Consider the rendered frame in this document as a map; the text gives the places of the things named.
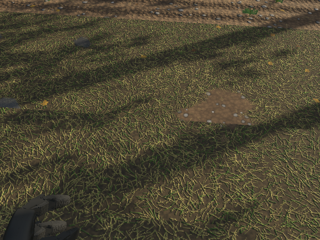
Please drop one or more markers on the robot left hand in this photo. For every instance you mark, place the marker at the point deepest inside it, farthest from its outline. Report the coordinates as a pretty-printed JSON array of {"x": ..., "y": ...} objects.
[{"x": 23, "y": 225}]

